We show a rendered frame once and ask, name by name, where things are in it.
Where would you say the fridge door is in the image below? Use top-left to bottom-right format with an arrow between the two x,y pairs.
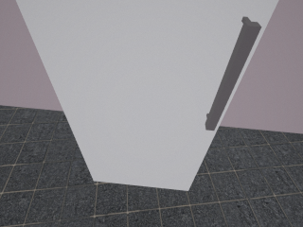
16,0 -> 279,191

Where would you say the handle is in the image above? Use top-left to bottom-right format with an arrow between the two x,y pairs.
205,16 -> 261,131

